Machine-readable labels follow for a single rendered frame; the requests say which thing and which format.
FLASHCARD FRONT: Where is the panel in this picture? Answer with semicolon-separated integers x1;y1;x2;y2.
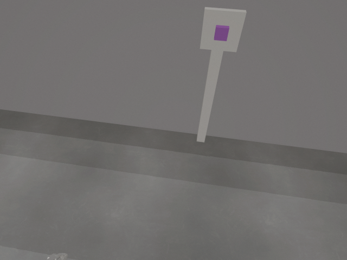
197;7;247;142

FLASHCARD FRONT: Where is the button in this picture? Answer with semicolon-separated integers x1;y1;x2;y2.
214;25;229;41

